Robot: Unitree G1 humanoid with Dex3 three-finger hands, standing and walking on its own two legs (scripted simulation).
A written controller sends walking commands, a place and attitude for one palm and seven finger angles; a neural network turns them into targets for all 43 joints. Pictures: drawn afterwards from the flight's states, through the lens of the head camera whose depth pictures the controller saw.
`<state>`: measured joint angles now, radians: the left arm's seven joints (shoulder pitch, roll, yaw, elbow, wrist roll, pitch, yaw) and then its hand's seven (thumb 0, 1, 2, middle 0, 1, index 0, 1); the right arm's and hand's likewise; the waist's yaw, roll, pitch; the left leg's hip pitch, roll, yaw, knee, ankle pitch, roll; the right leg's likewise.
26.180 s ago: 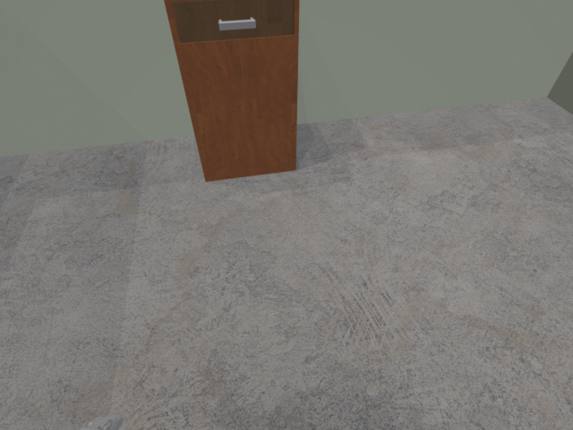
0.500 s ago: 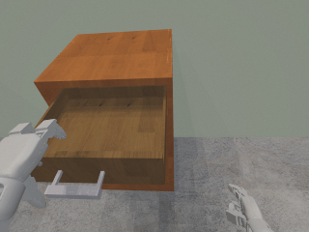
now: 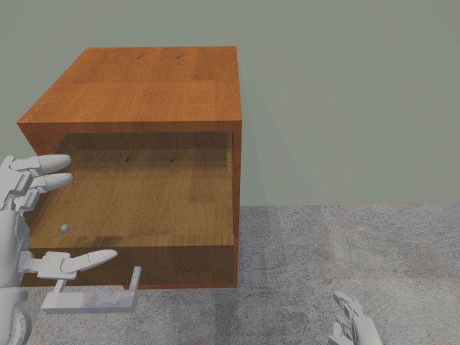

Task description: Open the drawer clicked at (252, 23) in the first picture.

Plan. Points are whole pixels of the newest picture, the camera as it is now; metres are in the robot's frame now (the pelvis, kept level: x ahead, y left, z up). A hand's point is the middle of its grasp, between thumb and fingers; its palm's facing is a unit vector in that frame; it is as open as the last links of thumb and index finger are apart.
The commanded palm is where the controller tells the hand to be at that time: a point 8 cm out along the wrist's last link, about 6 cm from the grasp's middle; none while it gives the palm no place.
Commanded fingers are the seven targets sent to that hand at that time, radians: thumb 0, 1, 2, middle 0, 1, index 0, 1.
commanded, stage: draw the hand back to the body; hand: left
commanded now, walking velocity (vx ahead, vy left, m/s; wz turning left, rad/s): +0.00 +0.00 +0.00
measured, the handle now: (96, 288) +0.19 +0.25 +0.02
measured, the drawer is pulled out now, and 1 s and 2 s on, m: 0.30 0.30 0.30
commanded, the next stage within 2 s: step back with the hand held close in 0.66 s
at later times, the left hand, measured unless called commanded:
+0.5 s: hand (63, 234) +0.18 +0.23 +0.19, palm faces +0.42 -0.83 -0.37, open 8.3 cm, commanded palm +0.13 +0.27 +0.21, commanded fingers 0.00 0.90 0.90 -0.20 -0.30 -0.20 -0.30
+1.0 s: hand (74, 234) +0.19 +0.22 +0.19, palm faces +0.36 -0.81 -0.47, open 7.4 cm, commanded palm +0.12 +0.27 +0.21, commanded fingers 0.00 0.90 0.90 -0.20 -0.30 -0.20 -0.30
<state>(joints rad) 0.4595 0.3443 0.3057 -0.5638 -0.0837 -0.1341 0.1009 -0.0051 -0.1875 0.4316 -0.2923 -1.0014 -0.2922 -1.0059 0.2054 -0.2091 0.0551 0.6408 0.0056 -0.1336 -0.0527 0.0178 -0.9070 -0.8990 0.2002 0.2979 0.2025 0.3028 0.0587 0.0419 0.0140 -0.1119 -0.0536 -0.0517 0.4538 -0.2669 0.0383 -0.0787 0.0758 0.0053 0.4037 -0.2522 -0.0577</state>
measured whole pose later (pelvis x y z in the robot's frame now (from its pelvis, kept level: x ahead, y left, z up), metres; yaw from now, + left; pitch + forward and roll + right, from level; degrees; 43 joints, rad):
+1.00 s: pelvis -0.01 -0.01 +0.00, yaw +1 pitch +1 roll -1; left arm 0.54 0.39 0.39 -0.57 -0.07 -0.20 0.09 0.01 0.89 0.90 -0.21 -0.30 -0.21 -0.31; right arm 0.17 -0.24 -0.01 0.58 0.03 -0.04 -0.04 0.02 -0.91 -0.90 0.20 0.30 0.20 0.30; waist 0.00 0.05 0.00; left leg -0.26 -0.03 -0.05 0.50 -0.26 0.02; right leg -0.22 0.09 -0.02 0.44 -0.24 -0.07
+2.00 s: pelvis -0.20 -0.01 -0.01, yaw -3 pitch +3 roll -2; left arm 0.56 0.45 0.43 -0.70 -0.08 -0.23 0.09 0.02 0.89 0.90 -0.21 -0.30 -0.21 -0.31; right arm 0.11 -0.18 0.02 0.59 0.02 -0.11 -0.01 0.02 -0.91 -0.90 0.20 0.30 0.21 0.30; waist -0.02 0.03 0.06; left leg -0.58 0.05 -0.01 0.71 -0.30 -0.02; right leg -0.25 0.04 -0.05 0.52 -0.32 -0.02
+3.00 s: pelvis -0.29 -0.02 -0.02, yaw +1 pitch -1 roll +0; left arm 0.30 0.23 0.06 0.34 0.04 0.04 0.01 0.00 0.91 0.90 -0.20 -0.30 -0.20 -0.30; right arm 0.22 -0.24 -0.02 0.80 -0.02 0.01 0.02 0.01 -0.91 -0.90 0.20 0.30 0.20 0.30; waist -0.04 0.08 -0.05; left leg -0.35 0.01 0.01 0.74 -0.45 0.00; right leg -0.32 -0.02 -0.12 0.72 -0.39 -0.05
